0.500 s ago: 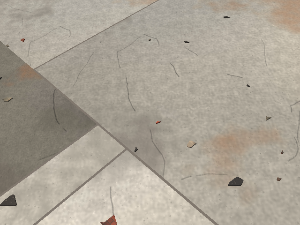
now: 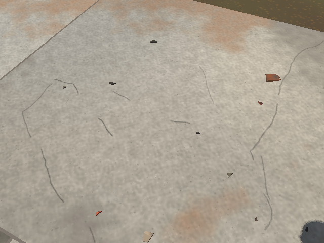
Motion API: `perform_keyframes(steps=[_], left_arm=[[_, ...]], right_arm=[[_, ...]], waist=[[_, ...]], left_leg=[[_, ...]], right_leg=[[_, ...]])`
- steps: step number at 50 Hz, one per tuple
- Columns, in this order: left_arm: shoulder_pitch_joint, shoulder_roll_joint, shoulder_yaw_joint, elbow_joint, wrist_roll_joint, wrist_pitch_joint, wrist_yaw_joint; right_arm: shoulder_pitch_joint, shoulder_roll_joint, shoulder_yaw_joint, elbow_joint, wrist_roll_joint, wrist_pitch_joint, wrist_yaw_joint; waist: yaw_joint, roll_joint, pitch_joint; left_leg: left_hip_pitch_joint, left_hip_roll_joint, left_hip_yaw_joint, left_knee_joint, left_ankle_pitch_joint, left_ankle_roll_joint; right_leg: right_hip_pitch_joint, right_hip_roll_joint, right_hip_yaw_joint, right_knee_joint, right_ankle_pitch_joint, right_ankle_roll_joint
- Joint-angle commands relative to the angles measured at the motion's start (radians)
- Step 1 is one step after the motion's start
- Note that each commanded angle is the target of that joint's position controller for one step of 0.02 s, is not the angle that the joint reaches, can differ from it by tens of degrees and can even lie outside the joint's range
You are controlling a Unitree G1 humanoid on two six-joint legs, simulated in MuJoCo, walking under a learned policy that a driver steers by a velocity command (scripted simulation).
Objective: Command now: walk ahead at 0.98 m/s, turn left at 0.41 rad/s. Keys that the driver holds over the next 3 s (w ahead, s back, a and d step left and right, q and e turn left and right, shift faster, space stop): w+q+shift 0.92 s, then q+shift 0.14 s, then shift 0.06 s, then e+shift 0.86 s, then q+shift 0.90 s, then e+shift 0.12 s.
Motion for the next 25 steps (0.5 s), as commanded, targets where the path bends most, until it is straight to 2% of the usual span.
perform_keyframes(steps=[1, 3, 5, 6, 8, 10, 11, 12, 13, 14, 15, 16, 17, 18, 19, 20, 22, 25], left_arm=[[-0.028, 0.030, -0.020, -0.130, 0.026, 0.004, -0.006], [-0.145, 0.035, -0.037, -0.191, 0.012, 0.007, -0.012], [-0.260, 0.019, -0.057, -0.234, -0.011, 0.004, -0.029], [-0.286, 0.013, -0.062, -0.242, -0.021, 0.003, -0.033], [-0.303, 0.030, -0.057, -0.248, -0.028, 0.004, -0.024], [-0.297, 0.058, -0.047, -0.251, -0.025, 0.001, -0.009], [-0.249, 0.082, -0.034, -0.240, -0.025, -0.003, 0.002], [-0.137, 0.109, -0.018, -0.210, -0.023, -0.009, 0.015], [0.027, 0.154, 0.003, -0.178, -0.016, -0.016, 0.033], [0.255, 0.246, 0.036, -0.157, 0.006, -0.012, 0.058], [0.227, 0.292, 0.049, -0.151, 0.019, -0.002, 0.052], [0.147, 0.209, 0.048, -0.156, 0.008, 0.008, 0.044], [0.097, 0.115, 0.027, -0.159, -0.003, 0.007, 0.037], [0.094, 0.082, 0.019, -0.135, -0.002, 0.004, 0.031], [0.104, 0.068, 0.014, -0.108, -0.005, -0.001, 0.032], [0.120, 0.063, 0.013, -0.083, -0.012, -0.009, 0.031], [0.152, 0.032, 0.008, -0.038, -0.039, -0.025, 0.018], [0.120, 0.051, 0.010, -0.016, -0.043, -0.039, 0.017]], right_arm=[[0.053, -0.047, 0.003, -0.026, 0.012, -0.035, -0.004], [0.067, -0.071, -0.001, -0.041, 0.012, -0.041, -0.009], [0.056, -0.093, -0.013, -0.063, 0.014, -0.041, -0.008], [0.059, -0.108, -0.019, -0.068, 0.020, -0.042, -0.003], [0.100, -0.128, -0.027, -0.066, 0.035, -0.042, 0.007], [0.142, -0.133, -0.029, -0.056, 0.039, -0.032, 0.002], [0.156, -0.147, -0.033, -0.052, 0.037, -0.029, -0.001], [0.153, -0.168, -0.037, -0.048, 0.036, -0.027, 0.001], [0.118, -0.175, -0.041, -0.062, 0.039, -0.031, 0.006], [0.076, -0.081, -0.018, -0.104, 0.039, -0.043, 0.004], [0.140, 0.001, 0.008, -0.166, 0.083, -0.036, -0.003], [0.091, -0.051, 0.007, -0.148, 0.055, -0.015, -0.014], [0.004, -0.065, 0.003, -0.147, 0.031, -0.003, -0.006], [-0.045, -0.047, 0.004, -0.155, 0.019, 0.005, 0.006], [-0.088, -0.030, 0.004, -0.171, 0.001, 0.017, 0.019], [-0.082, -0.008, 0.008, -0.186, -0.006, 0.033, 0.031], [-0.151, 0.016, 0.018, -0.231, -0.009, 0.057, 0.044], [-0.252, 0.007, 0.032, -0.303, -0.013, 0.061, 0.065]], waist=[[0.066, 0.049, 0.024], [0.057, 0.034, 0.071], [0.032, 0.054, 0.094], [0.017, 0.063, 0.087], [-0.008, 0.069, 0.057], [-0.015, 0.067, 0.019], [0.005, 0.065, -0.031], [0.063, 0.050, -0.109], [0.147, 0.056, -0.196], [0.237, -0.044, -0.350], [0.153, -0.316, -0.468], [0.132, -0.199, -0.319], [0.139, -0.077, -0.194], [0.124, -0.008, -0.104], [0.105, -0.010, -0.059], [0.077, -0.064, -0.040], [0.058, -0.074, -0.010], [0.019, -0.073, 0.023]], left_leg=[[0.096, 0.271, -0.517, -0.318, -0.103, 0.203], [-0.004, 0.263, -0.469, -0.381, -0.035, 0.208], [-0.119, 0.203, -0.386, -0.425, 0.025, 0.162], [-0.147, 0.192, -0.367, -0.433, 0.090, 0.143], [-0.064, 0.207, -0.372, -0.395, 0.270, 0.118], [0.085, 0.216, -0.377, -0.280, 0.419, 0.088], [0.137, 0.211, -0.370, -0.168, 0.561, 0.068], [0.141, 0.177, -0.338, 0.009, 0.650, 0.046], [0.012, 0.140, -0.323, 0.235, 0.557, 0.028], [-0.140, 0.098, -0.246, 0.547, 0.199, 0.026], [-0.385, 0.037, -0.141, 0.813, -0.252, 0.006], [-0.502, 0.135, -0.108, 0.886, -0.162, 0.017], [-0.513, 0.168, -0.093, 0.856, -0.096, 0.014], [-0.494, 0.195, -0.089, 0.820, -0.073, 0.006], [-0.480, 0.217, -0.089, 0.794, -0.070, 0.004], [-0.477, 0.232, -0.083, 0.786, -0.074, -0.002], [-0.526, 0.256, -0.066, 0.780, -0.053, -0.003], [-0.520, 0.258, -0.028, 0.681, 0.101, 0.000]], right_leg=[[-0.250, -0.103, 0.044, -0.120, -0.044, 0.054], [-0.232, -0.121, 0.003, -0.293, 0.037, 0.091], [-0.064, -0.093, -0.043, -0.521, 0.192, 0.109], [0.027, -0.071, -0.061, -0.584, 0.268, 0.113], [0.089, -0.045, -0.070, -0.652, 0.354, 0.110], [0.107, -0.024, -0.064, -0.742, 0.303, 0.099], [0.179, 0.005, -0.070, -0.777, 0.228, 0.088], [0.324, 0.018, -0.078, -0.802, 0.185, 0.073], [0.549, -0.060, -0.020, -0.777, 0.136, 0.049], [0.776, -0.321, 0.232, -0.791, -0.212, 0.012], [0.895, -0.543, 0.740, -0.969, -0.462, -0.083], [0.770, -0.500, 0.724, -1.001, -0.528, -0.091], [0.649, -0.445, 0.542, -0.995, -0.386, -0.072], [0.533, -0.406, 0.402, -1.016, -0.174, -0.060], [0.463, -0.359, 0.288, -1.035, -0.053, -0.037], [0.428, -0.351, 0.215, -1.040, 0.024, -0.029], [0.413, -0.333, 0.087, -1.059, 0.204, -0.005], [0.354, -0.294, -0.103, -1.111, 0.385, 0.021]])
Next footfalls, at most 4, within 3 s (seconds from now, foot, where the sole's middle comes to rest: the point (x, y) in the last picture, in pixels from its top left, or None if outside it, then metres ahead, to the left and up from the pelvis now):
0.26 right None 0.45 -0.13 -0.77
0.70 left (118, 181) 0.76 0.21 -0.77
1.10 right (84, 117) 1.15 0.41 -0.77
1.48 left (53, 145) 0.97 0.54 -0.77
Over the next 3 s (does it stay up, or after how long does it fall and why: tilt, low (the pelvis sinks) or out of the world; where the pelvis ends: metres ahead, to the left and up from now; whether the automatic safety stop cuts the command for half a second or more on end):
stays up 1.09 0.44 0.00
